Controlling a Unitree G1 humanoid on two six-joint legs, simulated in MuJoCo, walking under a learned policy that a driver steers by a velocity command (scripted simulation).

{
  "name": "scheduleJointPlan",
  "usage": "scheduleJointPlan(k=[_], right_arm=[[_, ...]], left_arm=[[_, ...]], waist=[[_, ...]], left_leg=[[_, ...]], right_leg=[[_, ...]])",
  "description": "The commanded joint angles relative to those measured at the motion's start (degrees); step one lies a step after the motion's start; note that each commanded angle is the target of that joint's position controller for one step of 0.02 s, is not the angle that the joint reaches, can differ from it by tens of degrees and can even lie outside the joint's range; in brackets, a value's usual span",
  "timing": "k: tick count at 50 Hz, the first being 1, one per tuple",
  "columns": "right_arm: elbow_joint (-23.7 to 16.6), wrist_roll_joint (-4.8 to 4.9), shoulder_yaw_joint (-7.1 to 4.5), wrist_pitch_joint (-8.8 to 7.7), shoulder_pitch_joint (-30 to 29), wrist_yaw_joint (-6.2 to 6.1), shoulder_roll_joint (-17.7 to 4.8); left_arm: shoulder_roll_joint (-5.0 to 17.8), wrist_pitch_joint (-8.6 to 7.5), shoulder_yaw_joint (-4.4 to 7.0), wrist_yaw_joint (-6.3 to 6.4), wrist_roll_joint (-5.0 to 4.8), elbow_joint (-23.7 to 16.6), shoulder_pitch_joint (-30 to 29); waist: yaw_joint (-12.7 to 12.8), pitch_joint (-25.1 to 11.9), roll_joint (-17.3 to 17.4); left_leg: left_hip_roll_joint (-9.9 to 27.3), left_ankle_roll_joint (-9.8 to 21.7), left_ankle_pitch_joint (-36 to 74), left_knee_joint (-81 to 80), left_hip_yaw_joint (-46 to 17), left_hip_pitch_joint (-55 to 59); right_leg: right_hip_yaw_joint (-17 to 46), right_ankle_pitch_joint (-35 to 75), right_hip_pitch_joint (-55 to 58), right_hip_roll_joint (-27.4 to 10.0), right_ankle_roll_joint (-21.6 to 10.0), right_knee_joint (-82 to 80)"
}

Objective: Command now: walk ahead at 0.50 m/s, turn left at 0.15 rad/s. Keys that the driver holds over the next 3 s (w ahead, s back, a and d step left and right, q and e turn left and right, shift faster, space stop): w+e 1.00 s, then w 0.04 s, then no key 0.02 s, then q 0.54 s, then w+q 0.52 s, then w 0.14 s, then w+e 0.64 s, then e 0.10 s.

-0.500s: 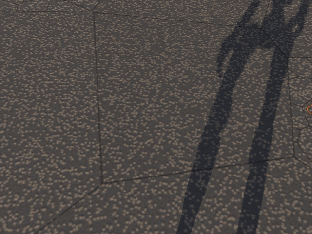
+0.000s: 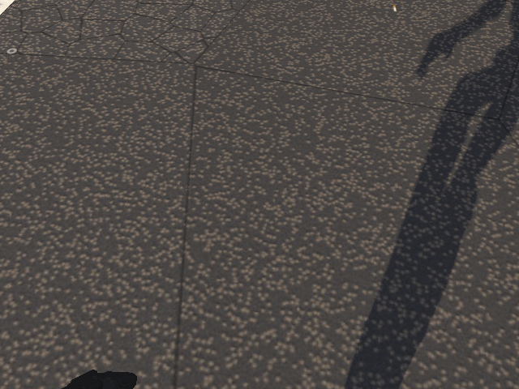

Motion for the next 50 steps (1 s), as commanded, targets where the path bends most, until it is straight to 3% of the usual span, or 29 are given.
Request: scheduleJointPlan(k=[1, 2, 3, 4, 6, 8, 10, 14, 19, 22, 23, 24, 25, 26, 27, 28, 29, 31, 35, 39, 42, 46, 48, 49, 50], right_arm=[[-4.81, 1.81, -0.45, -1.23, 3.14, 0.36, -3.53], [-4.11, 0.87, -0.77, -1.25, 4.10, 0.36, -5.42], [-4.35, -0.65, -0.90, -0.97, 0.48, 0.39, -6.43], [-5.15, -1.22, -0.56, -1.07, -4.03, 0.89, -6.11], [-6.63, -1.88, -0.20, -0.57, -6.97, 1.53, -4.78], [-6.42, -2.20, 0.35, 0.20, -6.12, 1.93, -3.51], [-7.40, -2.02, 0.77, 0.49, -8.67, 2.07, -2.92], [-11.12, -1.48, 1.68, 0.56, -19.81, 2.13, -2.17], [-13.95, -0.50, 2.10, 0.04, -27.69, 1.87, -2.47], [-14.06, -0.29, 1.60, -0.74, -25.32, 1.41, -4.08], [-13.07, -0.29, 1.26, -1.14, -21.67, 1.12, -4.71], [-11.37, -0.71, 0.59, -1.86, -15.90, 0.50, -6.22], [-10.67, -2.00, -0.53, -2.57, -8.02, -0.43, -10.34], [-10.75, -2.69, -1.85, -1.72, -4.86, -0.91, -15.74], [-10.42, -1.98, -1.81, -0.75, -6.59, -0.77, -13.21], [-11.40, -1.51, -0.54, -0.62, -10.02, -0.47, -7.81], [-11.37, -1.24, 0.14, -0.85, -12.30, -0.21, -5.11], [-10.45, -0.96, 0.60, -1.55, -12.43, -0.30, -3.61], [-8.43, -0.01, -0.06, -2.98, -9.28, 0.10, -4.62], [-6.71, -0.13, -0.37, -2.82, -7.05, 0.22, -4.77], [-5.79, -0.18, -0.65, -2.69, -6.27, 0.25, -5.47], [-3.87, -0.20, -1.24, -1.83, -3.13, -0.19, -7.32], [-3.12, -0.26, -1.53, -1.06, -2.55, -0.51, -8.84], [-2.82, -0.28, -1.73, -0.54, -2.31, -0.64, -9.87], [-2.87, -0.10, -1.80, 0.01, -2.47, -0.71, -10.49]], left_arm=[[16.63, -1.32, 5.12, 1.94, 1.60, 2.07, 24.56], [15.31, -0.36, 5.14, 1.18, 0.01, 3.69, 23.56], [11.64, 0.05, 4.35, 0.71, -1.17, 2.76, 17.40], [8.09, 0.01, 3.52, 0.33, -1.44, 2.19, 13.47], [5.80, -0.41, 2.63, 0.30, -1.31, 3.51, 12.57], [6.62, -1.16, 2.84, 0.21, -1.55, 5.01, 14.61], [7.95, -1.39, 3.36, 0.35, -1.92, 6.12, 16.55], [8.63, -0.89, 3.90, 0.56, -2.06, 7.26, 19.84], [9.74, -0.49, 4.60, 0.73, -1.49, 7.83, 23.80], [10.95, -0.15, 5.16, 1.21, -1.04, 6.77, 21.98], [11.43, -0.10, 5.35, 1.29, -1.07, 6.28, 20.70], [10.92, -0.30, 5.24, 1.13, -1.34, 5.98, 20.08], [7.81, -0.79, 4.40, 0.77, -2.00, 4.51, 19.54], [2.98, -0.72, 3.35, 0.84, -3.58, 2.34, 23.49], [7.02, 0.25, 3.87, 1.26, -1.85, 3.28, 24.81], [8.02, 0.80, 4.20, 0.96, -1.00, 4.14, 22.34], [6.90, 0.94, 4.03, 0.33, -0.86, 3.94, 19.81], [6.18, 2.01, 4.07, -0.64, 0.07, 3.55, 18.21], [5.12, 3.33, 3.72, -1.92, 0.13, 1.36, 13.46], [4.39, 3.46, 3.05, -2.78, 0.12, -1.40, 6.08], [3.31, 3.13, 2.10, -3.49, 0.02, -3.38, 0.44], [3.92, 3.06, 1.82, -3.76, 0.43, -5.65, -4.20], [4.65, 3.10, 2.17, -3.23, 0.77, -5.66, -2.74], [5.39, 2.94, 2.61, -2.81, 0.90, -4.87, 0.66], [6.48, 2.44, 3.35, -2.24, 1.08, -2.91, 7.60]], waist=[[10.66, -18.90, -9.14], [9.09, -18.90, -12.74], [6.45, -8.69, -5.64], [6.03, -3.72, -0.99], [3.94, 0.14, -2.49], [3.11, -1.21, -3.89], [3.19, -1.06, -3.62], [5.85, 1.29, -3.32], [8.69, -0.03, -3.46], [6.70, -1.09, -4.26], [4.82, -2.03, -3.99], [2.08, -4.75, -1.44], [-1.26, -11.34, 5.04], [-0.29, -16.56, 16.97], [1.91, -13.68, 13.60], [2.70, -7.10, 6.14], [3.33, -3.38, 4.07], [4.49, -1.37, 7.64], [4.89, -1.70, 6.45], [3.94, 0.43, 5.75], [2.89, 1.92, 5.93], [1.83, 3.08, 5.71], [2.99, 1.35, 6.62], [4.65, -1.11, 6.98], [7.74, -5.30, 6.19]], left_leg=[[3.40, -1.19, 26.57, 41.64, 3.49, -25.20], [-1.46, -1.37, -3.67, 50.42, 3.27, -34.78], [3.04, -1.11, 0.17, 53.13, 2.20, -39.05], [5.86, -1.27, 4.23, 50.44, 3.48, -39.26], [9.25, -2.28, 6.82, 43.72, 5.14, -36.97], [9.60, -3.95, 7.61, 40.70, 6.72, -34.43], [10.22, -5.62, 9.07, 36.47, 7.90, -35.54], [10.65, -8.17, 17.46, 23.28, 9.25, -37.60], [8.48, -8.61, 21.60, 14.00, 9.23, -34.61], [7.31, -7.27, 17.01, 9.16, 8.17, -27.53], [6.56, -6.54, 15.83, 6.47, 8.44, -22.01], [7.03, -5.19, 15.82, 2.75, 7.82, -13.02], [17.42, -2.28, 7.58, -0.34, -2.26, -1.87], [31.14, 2.60, -2.41, -5.92, -23.57, 10.23], [32.77, 5.06, -7.95, -7.53, -31.10, 5.74], [29.84, 4.31, -7.30, -7.98, -23.81, -0.35], [26.77, 3.34, 0.85, -9.12, -15.50, -5.30], [22.67, 1.49, 13.13, -10.63, -4.81, -9.34], [22.30, 2.44, 27.05, -11.86, 3.70, -8.41], [21.59, 2.74, 30.69, -13.06, 10.57, -7.36], [20.80, 1.81, 31.24, -13.08, 15.43, -8.06], [22.56, 0.59, 38.25, -10.14, 19.04, -3.31], [22.82, -0.27, 55.10, -3.10, 21.54, -0.65], [22.86, -0.47, 63.38, 3.78, 22.47, 0.20], [22.43, -0.90, 64.79, 14.30, 23.42, -1.63]], right_leg=[[28.05, -10.62, 41.99, -18.81, -10.40, -4.25], [46.03, -10.53, 41.72, -23.20, -13.94, -12.82], [40.07, -15.78, 33.40, -21.12, -13.77, -13.65], [32.64, -14.30, 26.63, -18.36, -12.93, -14.67], [23.86, -4.58, 19.01, -12.63, -10.50, -17.01], [20.34, 4.19, 17.37, -10.44, -10.85, -17.63], [18.19, 6.01, 16.39, -9.47, -11.81, -18.83], [16.64, 3.92, 15.59, -7.40, -10.93, -20.49], [18.25, 9.43, 19.19, -7.58, -9.27, -15.67], [21.43, 11.15, 19.27, -8.53, -7.35, -10.95], [22.01, 11.43, 17.97, -7.98, -6.52, -7.95], [20.52, 11.77, 15.49, -5.07, -5.15, -0.76], [16.06, 4.61, 10.32, -0.98, -3.45, 13.41], [7.58, -23.06, -5.48, 7.23, -1.52, 27.78], [6.61, -26.26, -11.30, 3.64, -2.01, 35.60], [7.56, -21.27, -11.82, 0.78, -2.19, 37.77], [7.11, -17.24, -10.84, -0.94, -1.57, 36.64], [5.90, -14.22, -8.94, -2.91, -0.25, 34.81], [4.92, -8.75, -12.09, -3.60, 1.20, 35.04], [3.42, -2.03, -15.59, -4.25, 2.17, 27.78], [0.57, 3.14, -11.77, -4.11, 1.32, 17.37], [-3.73, -1.29, -8.10, -2.58, -1.81, 9.16], [-6.14, -7.13, -3.13, 0.66, -4.13, 6.96], [-6.92, -10.03, 1.35, 2.95, -5.54, 6.01], [-6.85, -10.26, 9.81, 5.32, -7.20, 3.20]])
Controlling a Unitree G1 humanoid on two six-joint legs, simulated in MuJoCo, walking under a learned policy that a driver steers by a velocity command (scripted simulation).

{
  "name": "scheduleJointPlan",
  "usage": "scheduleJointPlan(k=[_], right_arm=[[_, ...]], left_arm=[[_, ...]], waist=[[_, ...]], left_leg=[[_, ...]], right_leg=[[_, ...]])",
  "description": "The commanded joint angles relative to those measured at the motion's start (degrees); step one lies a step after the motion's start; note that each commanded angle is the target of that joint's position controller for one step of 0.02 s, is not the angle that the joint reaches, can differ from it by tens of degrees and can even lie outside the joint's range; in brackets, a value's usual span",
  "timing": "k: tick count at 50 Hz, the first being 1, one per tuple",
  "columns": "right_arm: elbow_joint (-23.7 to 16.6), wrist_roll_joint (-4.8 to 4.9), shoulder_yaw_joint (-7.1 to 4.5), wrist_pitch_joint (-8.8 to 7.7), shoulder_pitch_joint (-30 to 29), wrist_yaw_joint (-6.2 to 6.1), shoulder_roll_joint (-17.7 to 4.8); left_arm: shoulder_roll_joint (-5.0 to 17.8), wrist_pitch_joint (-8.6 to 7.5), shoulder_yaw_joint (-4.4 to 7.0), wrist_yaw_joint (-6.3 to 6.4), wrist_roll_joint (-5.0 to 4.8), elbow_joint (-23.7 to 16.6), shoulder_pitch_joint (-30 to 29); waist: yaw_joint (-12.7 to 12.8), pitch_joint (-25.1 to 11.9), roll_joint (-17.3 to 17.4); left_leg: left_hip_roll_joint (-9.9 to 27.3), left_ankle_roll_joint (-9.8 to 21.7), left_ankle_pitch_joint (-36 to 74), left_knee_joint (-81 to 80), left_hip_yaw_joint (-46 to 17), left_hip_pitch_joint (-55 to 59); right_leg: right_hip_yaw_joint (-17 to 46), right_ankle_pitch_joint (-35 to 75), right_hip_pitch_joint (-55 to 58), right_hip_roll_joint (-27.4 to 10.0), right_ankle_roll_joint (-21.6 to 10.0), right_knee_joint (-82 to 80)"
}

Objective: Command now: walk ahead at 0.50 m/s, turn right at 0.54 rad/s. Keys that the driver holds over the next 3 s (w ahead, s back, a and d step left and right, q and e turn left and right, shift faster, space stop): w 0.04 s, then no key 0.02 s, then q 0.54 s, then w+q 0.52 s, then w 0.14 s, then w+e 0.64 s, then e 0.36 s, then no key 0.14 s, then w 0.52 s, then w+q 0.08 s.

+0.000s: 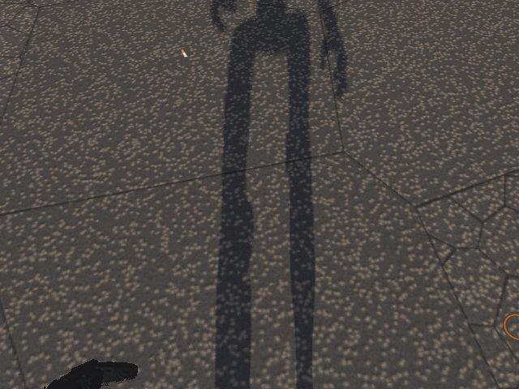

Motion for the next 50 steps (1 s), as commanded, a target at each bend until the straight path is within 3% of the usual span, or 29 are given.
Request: scheduleJointPlan(k=[1, 2, 3, 4, 5, 6, 8, 11, 13, 17, 21, 24, 26, 27, 28, 29, 30, 31, 32, 33, 34, 38, 46, 48, 50], right_arm=[[-3.13, 0.09, -2.19, 0.53, -0.20, -0.46, -11.01], [-6.72, 0.52, -0.43, 0.28, 2.30, 0.52, -3.80], [-8.96, 0.35, -1.23, -0.01, -1.54, 0.72, -7.09], [-8.88, 0.73, -1.36, 0.13, -5.84, 0.60, -7.64], [-8.01, 1.57, -0.51, -0.29, -5.21, 0.46, -5.68], [-6.28, 1.26, -0.32, 0.08, -3.53, 0.39, -4.77], [-3.50, -0.07, -0.42, 2.28, 0.92, 0.65, -4.52], [-2.12, 0.50, -0.78, 3.50, 2.00, 1.27, -3.34], [-2.20, 0.34, -0.96, 3.77, -0.21, 1.26, -3.07], [-4.60, -0.22, -0.60, 3.92, -7.88, 1.61, -2.18], [-6.21, -0.58, -0.43, 4.06, -10.36, 1.90, -1.87], [-7.05, -0.66, -0.82, 4.11, -9.74, 1.91, -2.47], [-6.90, -0.60, -1.26, 3.60, -6.51, 1.65, -2.82], [-6.39, -0.76, -1.89, 2.89, -2.32, 1.31, -4.74], [-6.96, -0.94, -3.89, 2.39, 1.10, 0.66, -12.56], [-6.27, 1.44, -4.78, 3.40, 1.80, 0.37, -14.49], [-6.94, 2.30, -4.56, 3.98, -0.04, 0.56, -12.95], [-7.60, 1.68, -3.90, 4.54, -4.17, 0.46, -10.12], [-8.12, 1.17, -3.08, 5.25, -7.74, 0.40, -7.58], [-8.61, 1.23, -2.75, 5.45, -9.88, 0.29, -6.38], [-8.94, 0.83, -2.75, 5.35, -10.53, 0.34, -6.41], [-7.96, 0.45, -3.93, 3.81, -7.34, 1.03, -9.66], [-8.57, -0.15, -4.92, 3.33, -6.15, 1.78, -11.60], [-9.56, -0.18, -5.02, 3.30, -8.65, 2.08, -11.50], [-10.88, 0.08, -4.79, 3.26, -12.96, 1.96, -10.09]], left_arm=[[8.18, -1.35, 3.50, 1.84, 1.00, 2.54, 19.04], [14.61, -1.45, 5.01, 2.85, 0.95, 2.53, 21.35], [16.71, -0.95, 5.45, 3.42, -1.18, 0.81, 22.28], [14.12, -0.76, 4.78, 4.15, -1.83, 2.35, 19.95], [10.09, -1.39, 3.54, 4.55, -1.96, 2.83, 17.12], [7.11, -2.01, 2.55, 4.59, -2.00, 3.26, 14.48], [4.13, -3.04, 1.18, 4.49, -2.06, 3.76, 11.50], [5.78, -4.20, 1.22, 4.51, -1.62, 5.38, 12.13], [5.28, -4.17, 0.87, 4.87, -1.62, 6.02, 12.15], [4.82, -3.42, 0.54, 6.07, -2.13, 7.00, 13.07], [5.94, -2.32, 1.10, 6.77, -1.85, 8.58, 15.81], [7.09, -1.29, 1.82, 7.05, -1.84, 8.89, 15.48], [7.82, -0.79, 2.24, 7.24, -1.96, 8.73, 14.57], [8.44, -0.67, 2.54, 7.25, -1.91, 8.33, 14.38], [6.43, -0.68, 2.04, 6.95, -1.85, 5.55, 14.87], [3.69, 0.44, 1.36, 6.63, -1.94, 3.71, 13.47], [4.13, 1.13, 1.16, 6.48, -1.05, 4.53, 13.38], [4.53, 1.01, 1.34, 6.11, -1.30, 4.49, 11.73], [5.44, 0.69, 1.68, 5.86, -1.28, 4.41, 10.53], [6.30, 0.71, 1.93, 5.52, -0.48, 3.86, 9.86], [5.80, 0.92, 1.78, 5.00, 0.17, 4.38, 10.58], [4.60, 0.41, 1.44, 4.24, -0.40, 3.79, 9.13], [5.27, -1.61, 1.15, 4.25, -1.19, 0.96, 4.27], [5.30, -2.34, 1.04, 4.51, -1.75, 1.07, 6.87], [5.45, -3.35, 1.29, 5.54, -2.02, 3.52, 15.85]], waist=[[11.53, -12.02, 2.86], [9.41, -18.63, -9.89], [10.87, -22.89, -8.85], [10.04, -14.64, -1.43], [7.53, -8.89, -0.74], [4.81, -6.14, 1.01], [1.68, -5.41, -0.53], [0.73, -5.62, -2.17], [1.20, -4.50, -3.44], [3.64, -2.81, -4.70], [5.25, -2.74, -4.30], [5.01, -2.14, -4.27], [3.01, -3.81, -2.97], [0.26, -6.66, 1.09], [-0.03, -11.04, 11.48], [0.32, -16.16, 16.77], [0.97, -13.24, 7.39], [2.03, -7.37, 4.13], [3.67, -3.18, 2.03], [4.43, -1.62, 3.86], [4.38, -2.03, 6.00], [3.15, -3.18, 5.56], [1.05, -3.36, 7.68], [2.98, -3.23, 7.61], [8.90, -2.87, 4.02]], left_leg=[[11.28, 5.39, 53.63, 30.23, -1.66, -11.16], [4.98, 2.56, 9.64, 49.66, -2.14, -33.77], [-3.03, 0.91, -7.25, 60.87, -12.00, -43.46], [1.15, 1.40, -0.05, 60.60, -16.11, -46.36], [2.47, 1.67, 3.25, 56.71, -15.87, -43.00], [4.01, 1.83, 3.66, 51.44, -16.51, -38.88], [3.48, 1.59, 4.96, 46.51, -17.04, -30.20], [0.11, 1.66, 9.32, 42.84, -17.81, -29.19], [-0.55, 1.78, 12.83, 39.14, -17.47, -31.27], [-0.21, 1.99, 18.06, 28.53, -14.86, -33.12], [-1.20, 3.44, 15.00, 21.91, -12.77, -32.46], [-2.44, 5.68, 8.39, 18.09, -11.71, -30.94], [-3.94, 7.85, 9.97, 11.50, -11.56, -25.39], [-2.00, 10.08, 24.20, 5.63, -15.94, -17.52], [11.97, 16.15, 56.07, 5.37, -34.25, -6.60], [19.22, 25.88, 65.79, 2.56, -46.96, -3.22], [18.46, 25.71, 55.56, 1.25, -42.24, -6.63], [14.76, 23.68, 38.15, -1.39, -39.19, -11.95], [10.79, 20.12, 21.11, -4.84, -36.90, -16.42], [7.68, 17.70, 8.73, -7.41, -35.81, -18.52], [5.61, 17.00, 3.69, -8.84, -35.45, -18.74], [4.81, 17.18, -0.03, -10.50, -37.13, -16.40], [4.51, 16.76, -5.75, -7.95, -42.85, -17.96], [3.49, 15.82, -6.24, -6.16, -43.68, -23.10], [-1.16, 12.19, -8.94, 0.71, -41.54, -34.51]], right_leg=[[2.01, -3.28, 28.19, 3.94, -5.39, -6.23], [28.19, -9.46, 47.00, -14.50, -10.97, -8.49], [50.41, 3.83, 49.33, -22.92, -15.88, -17.53], [35.97, 20.04, 43.88, -21.12, -13.78, -16.31], [26.73, 36.03, 35.31, -18.86, -12.00, -15.22], [19.63, 41.77, 29.46, -15.44, -8.63, -15.78], [12.28, 45.53, 21.34, -12.50, -5.11, -18.27], [6.44, 50.84, 20.41, -11.48, -3.78, -19.76], [3.22, 49.15, 21.40, -10.71, -2.43, -20.25], [-0.35, 45.04, 24.39, -10.74, -1.88, -19.45], [-0.54, 44.77, 29.14, -13.27, -3.50, -15.55], [0.23, 46.11, 30.44, -15.11, -3.85, -9.98], [-0.83, 46.23, 29.35, -14.12, -1.90, -1.06], [-3.10, 39.89, 25.01, -11.28, 1.16, 9.08], [-5.71, 9.89, 12.05, -3.53, 4.82, 26.67], [2.20, -26.22, 2.30, 6.06, 6.52, 37.47], [7.63, -25.33, 0.72, 1.77, 7.04, 40.31], [8.22, -20.89, -1.38, 0.32, 7.23, 38.72], [8.38, -16.64, -1.89, -1.38, 7.33, 32.89], [8.15, -13.23, -1.34, -2.31, 7.60, 27.99], [6.98, -10.83, -0.42, -1.58, 8.13, 26.64], [6.94, -8.55, -0.92, -1.31, 10.27, 17.20], [7.24, -8.98, 2.79, 0.28, 9.79, 3.98], [7.17, -9.72, 10.39, 1.58, 8.40, -1.37], [7.14, -4.59, 27.34, 1.89, 6.95, -12.80]])
Over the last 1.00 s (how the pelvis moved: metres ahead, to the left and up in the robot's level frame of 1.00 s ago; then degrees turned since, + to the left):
0.49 -0.08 0.00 -30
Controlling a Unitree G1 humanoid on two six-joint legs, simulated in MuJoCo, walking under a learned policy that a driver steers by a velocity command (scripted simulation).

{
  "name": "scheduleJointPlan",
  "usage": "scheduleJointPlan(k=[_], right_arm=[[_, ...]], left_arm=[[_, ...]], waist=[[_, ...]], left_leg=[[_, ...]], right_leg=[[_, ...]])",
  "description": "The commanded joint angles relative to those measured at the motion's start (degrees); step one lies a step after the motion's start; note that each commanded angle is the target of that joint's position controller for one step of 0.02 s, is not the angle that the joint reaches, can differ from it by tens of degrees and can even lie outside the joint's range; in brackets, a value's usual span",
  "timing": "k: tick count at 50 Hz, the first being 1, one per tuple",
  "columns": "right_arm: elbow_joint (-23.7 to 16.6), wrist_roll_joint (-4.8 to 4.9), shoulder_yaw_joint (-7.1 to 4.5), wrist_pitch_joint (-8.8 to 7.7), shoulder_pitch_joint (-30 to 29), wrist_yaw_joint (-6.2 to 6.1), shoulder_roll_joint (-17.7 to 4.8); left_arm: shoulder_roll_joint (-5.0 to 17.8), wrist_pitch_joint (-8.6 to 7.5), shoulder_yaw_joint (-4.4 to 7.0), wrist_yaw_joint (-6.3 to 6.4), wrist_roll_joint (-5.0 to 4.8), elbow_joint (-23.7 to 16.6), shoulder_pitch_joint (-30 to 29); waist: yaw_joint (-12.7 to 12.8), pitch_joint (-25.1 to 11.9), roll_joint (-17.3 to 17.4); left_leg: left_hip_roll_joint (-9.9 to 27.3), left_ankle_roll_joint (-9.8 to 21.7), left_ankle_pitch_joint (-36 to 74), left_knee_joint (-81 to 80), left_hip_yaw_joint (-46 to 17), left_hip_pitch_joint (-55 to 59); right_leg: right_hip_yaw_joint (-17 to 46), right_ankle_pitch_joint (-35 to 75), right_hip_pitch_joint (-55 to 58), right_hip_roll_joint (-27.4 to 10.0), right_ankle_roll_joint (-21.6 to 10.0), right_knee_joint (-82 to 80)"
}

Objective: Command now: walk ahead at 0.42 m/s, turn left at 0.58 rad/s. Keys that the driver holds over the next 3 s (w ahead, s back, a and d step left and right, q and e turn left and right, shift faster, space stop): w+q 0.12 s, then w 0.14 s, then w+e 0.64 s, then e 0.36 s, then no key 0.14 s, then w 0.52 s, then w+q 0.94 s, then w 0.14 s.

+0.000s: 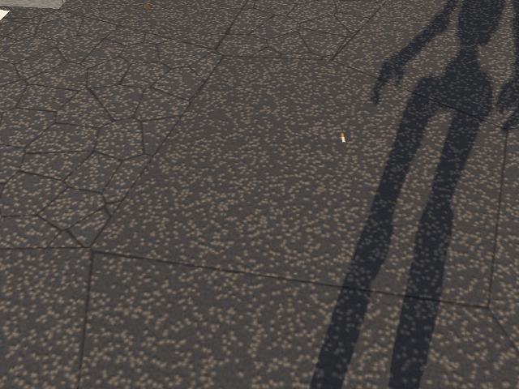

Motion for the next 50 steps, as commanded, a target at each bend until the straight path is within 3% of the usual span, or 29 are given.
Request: scheduleJointPlan(k=[1, 2, 3, 4, 5, 7, 8, 13, 16, 18, 20, 21, 22, 23, 24, 25, 26, 27, 28, 29, 31, 34, 38, 42, 45, 47, 48, 49, 50], right_arm=[[-6.57, 0.58, -0.89, -1.53, -8.68, -0.34, -4.22], [-8.58, 1.31, 0.62, -2.27, -8.20, -0.27, 0.61], [-8.59, -0.41, 0.22, -2.51, -8.20, -0.23, -3.41], [-7.79, -0.95, -0.34, -2.56, -8.22, 0.28, -5.50], [-6.49, -0.95, -0.47, -2.48, -6.64, 0.99, -5.58], [-5.30, -1.43, -0.28, -1.83, -5.33, 2.08, -4.73], [-5.58, -1.44, 0.04, -1.65, -5.97, 2.34, -3.89], [-7.89, -1.25, 1.21, -1.42, -13.79, 2.62, -2.23], [-9.86, -1.44, 2.63, -1.75, -20.41, 3.07, -0.54], [-10.54, -1.08, 3.26, -2.09, -23.29, 2.91, -0.03], [-10.04, -0.75, 3.22, -2.60, -21.36, 2.05, -0.81], [-8.78, -0.73, 2.82, -3.00, -17.36, 1.34, -1.80], [-6.09, -1.08, 2.21, -3.71, -9.38, 0.52, -3.14], [-3.46, -2.19, 1.18, -4.47, -0.09, -0.47, -6.16], [-3.05, -3.51, -0.07, -4.76, 7.94, -1.56, -12.12], [-2.22, -1.62, -0.65, -3.94, 8.19, -1.65, -13.51], [-2.65, -0.69, 0.36, -3.67, 2.68, -1.53, -9.21], [-2.95, -0.39, 1.53, -4.06, -2.10, -1.36, -4.87], [-2.80, -0.41, 2.22, -4.48, -4.40, -1.23, -2.33], [-2.23, -0.17, 2.60, -4.91, -4.94, -1.44, -1.21], [-1.26, -0.04, 2.57, -6.04, -4.25, -1.56, -1.09], [0.42, 0.45, 2.12, -7.09, -2.32, -1.73, -1.84], [2.12, 0.23, 2.28, -7.06, -0.80, -1.84, -1.26], [3.88, 0.25, 1.59, -6.78, 2.24, -2.40, -4.11], [4.96, 0.07, 1.20, -5.79, 3.53, -2.85, -6.03], [5.10, -0.03, 0.74, -4.53, 3.13, -3.24, -7.72], [4.72, 0.49, 0.74, -4.14, 2.76, -3.18, -7.97], [2.90, 0.60, 1.37, -4.35, 4.03, -2.94, -5.45], [-0.67, 1.83, 1.92, -4.22, 7.06, -2.37, -1.76]], left_arm=[[9.11, -2.27, 2.35, 1.90, 0.37, -0.36, 12.76], [15.78, -2.27, 3.57, 2.41, 1.39, -1.10, 15.03], [16.14, -1.94, 4.12, 2.40, 1.95, -1.03, 11.30], [11.43, -2.11, 3.10, 1.97, 1.23, -1.69, 8.58], [8.30, -2.44, 2.27, 1.49, 0.51, -2.00, 6.24], [6.21, -3.13, 1.58, 1.28, 0.37, -1.72, 6.77], [5.75, -3.56, 1.46, 0.93, 0.40, -0.79, 8.60], [5.42, -4.40, 1.61, -0.43, 0.18, 2.60, 14.58], [5.56, -4.14, 1.53, -0.56, -0.40, 4.61, 16.25], [6.60, -3.77, 1.72, -0.51, -0.32, 6.09, 18.34], [8.27, -3.28, 2.12, -0.35, -0.14, 7.34, 18.98], [8.93, -3.15, 2.24, -0.28, -0.21, 7.75, 18.65], [9.01, -3.01, 2.21, -0.27, -0.71, 8.10, 17.91], [7.68, -3.18, 1.77, -0.36, -1.25, 7.35, 17.20], [1.17, -3.33, 0.17, -0.67, -1.89, 4.06, 18.28], [3.35, -2.68, 1.21, -0.16, -1.97, 4.71, 20.87], [5.94, -1.98, 2.11, 0.05, -0.99, 4.94, 17.11], [3.99, -1.99, 1.77, -0.43, -0.92, 4.86, 14.72], [2.83, -1.60, 1.74, -0.70, -0.79, 5.50, 14.31], [2.66, -0.82, 1.97, -1.08, 0.18, 5.87, 14.57], [1.28, 0.42, 2.02, -1.94, 0.67, 6.01, 14.71], [0.48, 1.05, 2.09, -2.81, 0.83, 3.79, 9.17], [-0.56, 0.80, 1.25, -3.88, 0.74, 0.27, 0.05], [-0.11, 0.72, 0.56, -4.78, 1.02, -2.85, -7.35], [1.34, 0.83, 1.00, -4.33, 1.33, -3.53, -7.07], [2.83, 0.29, 1.82, -3.49, 1.79, -1.34, 1.56], [4.32, -0.52, 2.74, -2.70, 2.46, 1.29, 9.91], [9.95, -0.88, 4.40, -1.69, 2.79, 2.47, 15.33], [16.69, -0.11, 6.06, -1.40, 1.04, 0.31, 11.42]], waist=[[9.70, 1.16, -5.32], [9.48, -1.45, -15.82], [6.35, 3.49, -10.70], [4.67, 6.43, -5.98], [3.26, 7.28, -4.89], [3.43, 5.63, -7.92], [3.74, 5.06, -7.63], [5.67, 6.13, -7.14], [6.44, 6.47, -8.12], [7.40, 6.79, -8.46], [5.90, 6.21, -8.62], [3.64, 4.35, -8.27], [-0.47, 0.02, -6.41], [-4.37, -6.40, -4.42], [-5.74, -16.39, 7.08], [-4.47, -19.91, 12.20], [-2.41, -9.83, 5.59], [-0.66, -2.10, 4.78], [0.90, 1.53, 4.48], [2.32, 3.49, 5.82], [3.70, 3.95, 5.25], [4.19, 5.32, 4.36], [3.28, 7.46, 3.97], [1.63, 8.51, 3.07], [2.37, 6.40, 3.47], [5.84, 1.56, 4.04], [9.52, -3.32, 2.12], [10.53, -9.16, -4.05], [6.14, -16.94, -16.37]], left_leg=[[4.08, 2.50, -22.36, 6.27, -8.48, -23.95], [-3.30, 0.24, -21.25, 22.68, 2.39, -31.46], [1.83, 0.34, -15.37, 30.08, 2.67, -34.60], [4.57, 0.22, -10.48, 32.25, 1.80, -33.72], [5.64, -0.72, -6.63, 32.42, 2.44, -31.90], [6.29, -2.31, -1.27, 35.48, 4.82, -29.35], [6.29, -2.55, 0.57, 36.57, 4.77, -29.18], [5.97, -3.89, 5.31, 28.88, 5.89, -31.25], [7.88, -4.00, 7.22, 16.35, 12.74, -24.90], [7.55, -3.22, 5.03, 10.89, 15.28, -19.76], [5.90, -1.55, 2.63, 7.33, 15.80, -13.89], [4.44, -0.53, 1.97, 4.88, 15.80, -8.32], [3.64, 0.92, 5.16, 0.62, 15.55, 2.43], [9.05, 2.65, 5.03, 0.54, 10.48, 17.92], [28.62, 6.05, -0.93, -0.61, -11.01, 35.07], [34.70, 9.70, -0.52, -7.84, -26.97, 33.70], [31.11, 8.24, -3.68, -8.57, -18.42, 25.77], [27.85, 6.92, -1.22, -11.09, -10.53, 17.54], [24.96, 5.02, 1.70, -13.54, -4.62, 11.97], [23.04, 4.00, 4.85, -14.92, -0.36, 8.22], [21.99, 3.88, 10.51, -16.44, 4.48, 6.11], [21.95, 4.51, 16.32, -18.12, 10.10, 7.54], [19.88, 3.99, 20.36, -18.16, 17.68, 7.36], [21.62, 3.16, 25.63, -17.46, 21.26, 11.37], [22.51, 1.99, 46.14, -9.23, 23.98, 18.40], [21.94, 1.18, 59.69, 7.04, 24.92, 19.40], [20.52, -0.45, 51.93, 20.78, 25.56, 14.51], [17.26, -2.71, 22.70, 38.93, 25.58, 1.11], [4.49, -6.32, -21.65, 61.25, 19.90, -19.90]], right_leg=[[8.80, -6.50, 25.10, -8.25, -2.97, -15.13], [31.51, -26.16, 28.71, -23.65, -6.98, -24.46], [37.85, -30.91, 21.55, -26.14, -10.79, -26.23], [32.54, -27.75, 18.26, -23.33, -11.00, -25.12], [24.42, -20.46, 16.98, -19.25, -9.25, -25.02], [12.88, -5.54, 16.84, -14.22, -7.64, -24.85], [9.93, 0.16, 17.07, -13.24, -7.70, -24.30], [2.67, 18.15, 19.52, -12.80, -9.51, -23.26], [0.75, 24.41, 18.07, -11.53, -10.08, -22.68], [1.57, 29.52, 17.94, -12.20, -10.39, -21.11], [2.69, 39.26, 18.74, -13.64, -10.33, -17.27], [2.62, 47.64, 19.23, -13.51, -9.75, -12.72], [0.64, 51.35, 17.59, -11.66, -8.58, -3.76], [-0.72, 40.78, 8.68, -9.18, -7.50, 7.88], [-3.83, 8.43, -7.06, -3.45, -5.74, 27.07], [-0.61, -11.25, -14.57, 1.87, -5.92, 37.80], [2.32, -7.30, -17.58, -2.12, -6.66, 39.95], [1.60, -3.08, -17.57, -3.99, -6.60, 37.76], [1.17, -0.61, -15.51, -5.15, -6.24, 35.22], [0.89, 0.38, -13.75, -5.81, -5.70, 33.71], [0.15, 2.54, -12.77, -5.57, -5.03, 33.83], [-0.41, 8.04, -18.55, -6.27, -4.26, 32.17], [-2.93, 17.44, -19.44, -5.89, -3.77, 19.81], [-7.30, 18.94, -15.13, -4.49, -5.90, 8.14], [-10.44, 11.83, -11.30, -0.65, -8.95, 5.02], [-11.67, 7.31, -2.26, 3.99, -11.30, 2.69], [-10.12, 12.25, 9.16, 5.30, -12.90, -2.85], [2.76, 22.02, 23.63, -5.69, -15.76, -2.29], [33.40, 44.32, 38.30, -22.97, -27.29, -5.43]])
Over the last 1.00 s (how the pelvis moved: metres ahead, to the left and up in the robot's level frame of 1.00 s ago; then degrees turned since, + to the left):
0.29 -0.02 0.02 22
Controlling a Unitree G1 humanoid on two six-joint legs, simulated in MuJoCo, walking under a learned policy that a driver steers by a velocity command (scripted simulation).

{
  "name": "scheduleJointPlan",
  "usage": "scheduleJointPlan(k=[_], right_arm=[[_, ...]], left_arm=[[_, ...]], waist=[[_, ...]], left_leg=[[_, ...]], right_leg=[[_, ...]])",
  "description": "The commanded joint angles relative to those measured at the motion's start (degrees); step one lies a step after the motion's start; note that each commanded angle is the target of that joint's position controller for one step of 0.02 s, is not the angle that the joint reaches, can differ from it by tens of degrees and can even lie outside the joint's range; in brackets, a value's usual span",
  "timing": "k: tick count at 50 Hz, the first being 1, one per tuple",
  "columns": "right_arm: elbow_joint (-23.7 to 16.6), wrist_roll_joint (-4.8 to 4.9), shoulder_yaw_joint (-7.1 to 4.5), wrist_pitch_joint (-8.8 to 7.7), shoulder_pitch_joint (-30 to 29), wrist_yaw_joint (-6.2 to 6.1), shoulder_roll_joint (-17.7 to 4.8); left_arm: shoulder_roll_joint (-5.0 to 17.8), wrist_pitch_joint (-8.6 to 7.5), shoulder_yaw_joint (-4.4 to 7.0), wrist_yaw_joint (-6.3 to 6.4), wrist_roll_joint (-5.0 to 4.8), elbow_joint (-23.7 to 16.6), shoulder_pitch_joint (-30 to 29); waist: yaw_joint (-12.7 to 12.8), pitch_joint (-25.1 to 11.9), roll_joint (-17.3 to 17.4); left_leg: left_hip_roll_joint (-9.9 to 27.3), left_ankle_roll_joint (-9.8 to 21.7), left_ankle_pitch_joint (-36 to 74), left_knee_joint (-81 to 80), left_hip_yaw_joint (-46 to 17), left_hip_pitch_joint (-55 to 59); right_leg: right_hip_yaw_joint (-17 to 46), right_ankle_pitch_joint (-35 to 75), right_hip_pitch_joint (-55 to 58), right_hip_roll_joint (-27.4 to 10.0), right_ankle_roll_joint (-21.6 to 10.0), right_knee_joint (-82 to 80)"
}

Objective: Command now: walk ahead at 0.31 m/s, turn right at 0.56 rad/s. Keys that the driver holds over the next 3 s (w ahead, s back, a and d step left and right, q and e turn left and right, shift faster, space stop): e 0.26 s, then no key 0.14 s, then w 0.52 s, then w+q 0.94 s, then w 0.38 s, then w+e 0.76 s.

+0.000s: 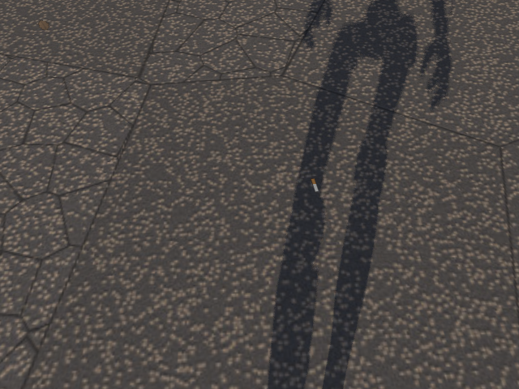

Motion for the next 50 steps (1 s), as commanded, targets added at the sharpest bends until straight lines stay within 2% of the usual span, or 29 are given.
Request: scheduleJointPlan(k=[1, 2, 3, 4, 5, 6, 8, 10, 15, 20, 22, 24, 25, 27, 28, 29, 30, 31, 32, 33, 34, 35, 38, 42, 45, 47, 48, 49, 50], right_arm=[[-7.95, -0.01, -1.67, -0.60, -0.69, 0.12, -8.56], [-8.98, 0.74, -1.08, -0.90, -3.81, 0.14, -6.72], [-8.39, 0.40, -0.90, -0.98, -3.93, -0.08, -6.37], [-8.71, -0.70, -1.04, -0.14, -4.64, -0.08, -6.54], [-8.32, -1.53, -1.04, 1.06, -2.90, 0.04, -6.51], [-8.32, -1.75, -1.09, 2.14, -2.18, 0.13, -6.23], [-8.71, -1.43, -0.94, 3.27, -1.74, 0.19, -5.31], [-9.65, -1.27, -0.97, 3.74, -3.79, 0.05, -5.37], [-11.64, -0.93, -1.17, 4.59, -10.08, -0.32, -6.50], [-12.06, -0.25, -0.93, 4.52, -12.53, -0.61, -6.50], [-12.16, -0.41, -0.74, 4.03, -12.72, -0.18, -6.35], [-12.39, -0.62, -0.58, 3.40, -13.34, 0.31, -6.25], [-12.20, -0.66, -0.49, 2.97, -12.60, 0.46, -5.98], [-10.25, -0.94, -0.02, 1.46, -6.88, 0.25, -4.33], [-9.38, -1.61, -0.41, 0.54, -3.52, -0.33, -6.88], [-9.11, -1.51, -1.65, 0.27, -0.42, -0.50, -13.04], [-6.77, -1.37, -2.90, 0.59, 2.48, 0.01, -15.06], [-6.89, -0.85, -2.13, 0.36, 1.11, 0.54, -11.54], [-7.06, -0.34, -1.62, 0.08, -1.33, 0.91, -9.22], [-7.37, -0.17, -1.40, -0.12, -3.16, 0.96, -8.35], [-6.84, -0.13, -1.19, -0.55, -2.70, 0.90, -7.62], [-6.15, -0.19, -1.14, -0.93, -1.69, 1.07, -7.25], [-3.71, 0.21, -1.23, -1.56, 2.23, 1.37, -6.85], [-1.34, 0.06, -1.21, -1.50, 5.48, 1.22, -6.82], [0.10, -0.25, -1.36, -1.58, 7.15, 1.20, -7.70], [0.87, -0.25, -1.44, -1.57, 7.54, 1.06, -8.17], [1.14, -0.24, -1.51, -1.52, 6.99, 0.95, -8.57], [1.13, -0.24, -1.60, -1.49, 5.74, 0.88, -9.11], [1.14, -0.10, -1.70, -1.45, 4.60, 0.88, -9.64]], left_arm=[[16.79, 0.88, 5.41, 1.84, -2.92, 0.48, 19.64], [14.15, 0.97, 4.66, 2.45, -3.06, 0.83, 16.08], [10.40, 1.04, 3.64, 2.70, -3.15, 0.96, 13.40], [8.54, 1.06, 3.06, 3.02, -3.51, 0.77, 11.40], [7.35, 1.09, 2.55, 3.10, -3.36, 0.29, 9.58], [7.61, 0.81, 2.46, 2.87, -3.05, 0.17, 9.67], [9.70, 0.28, 3.02, 2.47, -2.49, 0.26, 10.35], [10.45, 0.41, 3.26, 2.50, -2.37, 0.06, 11.18], [10.10, 1.61, 3.18, 3.02, -2.26, -0.12, 13.79], [9.18, 2.02, 2.64, 3.30, -1.38, 0.58, 15.76], [9.23, 2.16, 2.50, 3.15, -1.08, 1.11, 16.82], [9.31, 2.29, 2.37, 3.09, -0.83, 1.61, 16.91], [9.43, 2.26, 2.31, 3.15, -0.82, 1.85, 16.52], [8.78, 1.91, 1.90, 3.48, -1.66, 1.92, 14.53], [5.11, 1.10, 0.78, 3.47, -1.96, 0.99, 13.85], [1.87, 0.26, -0.22, 3.07, -2.76, -0.59, 13.54], [8.12, 0.01, 1.20, 3.17, -0.92, -1.27, 10.67], [9.40, -0.20, 1.77, 2.76, -0.44, -0.54, 10.21], [8.42, -0.30, 1.61, 2.04, -0.67, 0.47, 10.72], [7.94, -0.24, 1.55, 1.38, -0.76, 0.99, 11.19], [7.37, -0.13, 1.40, 0.88, -0.40, 1.28, 10.76], [6.56, -0.02, 1.13, 0.62, -0.32, 1.48, 10.25], [4.94, 0.21, 0.55, 0.32, -0.51, 0.41, 5.80], [3.16, 0.23, -0.43, 0.09, -0.69, -1.74, -1.77], [2.77, 0.02, -0.94, 0.04, -1.06, -2.93, -5.74], [3.39, -0.16, -0.87, 0.32, -1.16, -3.37, -6.45], [3.81, -0.32, -0.71, 0.59, -1.19, -3.34, -5.50], [4.42, -0.56, -0.41, 0.99, -1.21, -2.65, -2.71], [5.29, -0.90, 0.12, 1.52, -1.18, -0.95, 2.52]], waist=[[8.00, -23.95, -2.72], [6.44, -16.55, -1.89], [4.09, -9.78, 1.22], [2.40, -7.09, 1.00], [0.75, -6.85, 0.47], [0.18, -7.54, 0.31], [-0.52, -9.06, 0.00], [0.13, -9.58, -1.16], [2.71, -8.48, -3.92], [4.39, -6.93, -5.23], [5.11, -7.03, -5.56], [5.47, -4.77, -6.14], [4.79, -3.44, -6.03], [0.53, -2.18, -3.18], [-0.47, -3.47, 3.29], [-0.87, -4.58, 13.83], [-1.83, 0.12, 11.31], [-0.37, 2.26, 4.38], [0.89, 3.13, 3.49], [1.79, 2.48, 5.48], [1.52, 1.78, 6.99], [1.31, 0.50, 6.95], [0.33, -0.58, 5.81], [-1.55, 0.64, 6.06], [-2.34, 1.54, 6.38], [-1.93, 1.95, 6.41], [-0.85, 1.83, 6.26], [1.03, 0.87, 6.08], [3.66, -1.52, 5.45]], left_leg=[[-4.12, -0.77, -2.83, 41.11, -15.09, -34.02], [-1.79, -0.46, 1.85, 38.66, -15.48, -35.58], [0.03, -0.45, 4.00, 32.61, -15.29, -34.06], [1.06, -0.77, 4.63, 28.41, -15.85, -32.05], [1.02, -1.26, 5.18, 26.05, -15.71, -28.68], [0.51, -1.69, 5.54, 24.08, -15.44, -26.73], [-0.31, -2.30, 7.39, 20.62, -14.81, -25.93], [-0.51, -2.58, 9.76, 17.56, -14.86, -27.21], [-0.75, -2.75, 13.36, 10.00, -16.26, -30.92], [-2.17, -1.18, 10.47, 2.78, -16.27, -28.11], [-2.98, -0.32, 7.92, -0.60, -15.50, -25.42], [-4.01, 0.96, 4.91, -5.90, -14.88, -22.84], [-4.72, 1.71, 3.90, -10.09, -14.34, -20.00], [-5.30, 3.49, 9.93, -24.75, -13.74, -6.43], [2.12, 5.13, 5.86, -29.91, -22.76, 0.80], [13.94, 10.44, -3.54, -36.92, -42.33, 8.15], [18.85, 15.29, -1.79, -37.46, -50.18, 4.04], [16.40, 15.45, -3.30, -36.98, -46.19, 2.63], [12.97, 13.53, -2.79, -37.65, -40.86, 1.29], [10.13, 11.48, 0.04, -38.77, -36.35, 1.56], [8.35, 10.97, 6.71, -38.99, -32.93, 2.12], [7.08, 10.83, 13.51, -38.65, -30.13, 2.77], [6.27, 11.47, 26.83, -38.01, -25.48, 5.27], [5.27, 11.52, 33.60, -37.82, -21.92, 4.82], [5.98, 11.42, 37.00, -36.84, -20.62, 3.83], [7.37, 11.26, 40.21, -35.43, -21.40, 3.49], [8.12, 11.02, 43.28, -34.07, -22.02, 3.22], [8.35, 10.39, 49.02, -31.31, -22.13, 2.57], [7.52, 9.56, 55.73, -25.78, -21.53, 1.81]], right_leg=[[37.58, 41.38, 44.77, -23.72, -16.91, -10.43], [29.97, 43.66, 38.16, -22.35, -15.58, -10.81], [25.25, 42.21, 29.61, -18.73, -12.10, -12.76], [22.36, 39.21, 24.34, -15.49, -9.79, -14.28], [20.23, 38.55, 20.22, -13.60, -8.74, -15.47], [19.44, 39.99, 18.20, -12.77, -8.22, -15.67], [18.11, 42.37, 16.71, -11.22, -7.76, -15.48], [18.66, 39.27, 16.56, -10.39, -6.89, -15.66], [22.83, 24.76, 19.64, -10.10, -4.81, -16.45], [24.82, 26.66, 22.58, -11.54, -4.99, -14.50], [26.97, 14.67, 22.45, -11.82, -5.77, -15.51], [29.99, -1.57, 20.82, -11.52, -6.02, -16.80], [31.08, -6.45, 19.11, -11.22, -5.72, -16.84], [30.43, -11.05, 11.77, -8.25, -3.06, -13.07], [26.17, -14.31, 6.22, -4.36, -0.25, -5.71], [15.21, -22.38, -4.85, 4.71, 2.59, 7.02], [12.76, -25.98, -11.23, 4.32, 3.19, 14.16], [14.87, -21.74, -11.52, 1.37, 3.39, 17.94], [14.22, -17.51, -10.79, -0.14, 4.15, 18.45], [12.53, -14.02, -10.02, -1.39, 4.98, 18.22], [10.69, -11.11, -9.77, -2.01, 5.80, 19.30], [9.50, -9.05, -9.36, -2.37, 6.47, 20.29], [6.38, -5.82, -12.06, -4.18, 8.23, 19.45], [3.44, -2.50, -11.78, -5.04, 9.32, 10.92], [2.02, -1.07, -7.54, -4.27, 8.21, 3.28], [1.94, -1.62, -4.00, -3.77, 6.76, 0.32], [2.11, -2.36, -1.46, -3.26, 5.93, -0.89], [2.19, -3.41, 3.13, -2.21, 5.06, -2.41], [2.14, -3.67, 10.18, -0.73, 4.12, -5.00]])
Over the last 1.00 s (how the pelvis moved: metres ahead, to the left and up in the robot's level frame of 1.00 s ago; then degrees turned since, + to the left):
0.48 0.01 -0.03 -11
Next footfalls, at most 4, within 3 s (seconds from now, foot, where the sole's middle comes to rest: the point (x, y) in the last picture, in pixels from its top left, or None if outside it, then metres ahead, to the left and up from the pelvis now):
0.56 left None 0.23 0.12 -0.75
1.02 right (336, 378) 0.45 -0.16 -0.75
1.58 left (269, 271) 0.75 -0.01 -0.75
2.12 right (287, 172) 1.10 -0.09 -0.75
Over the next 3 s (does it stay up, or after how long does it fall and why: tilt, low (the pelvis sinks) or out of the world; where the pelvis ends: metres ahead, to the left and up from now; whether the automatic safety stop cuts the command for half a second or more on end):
stays up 1.33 0.08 0.03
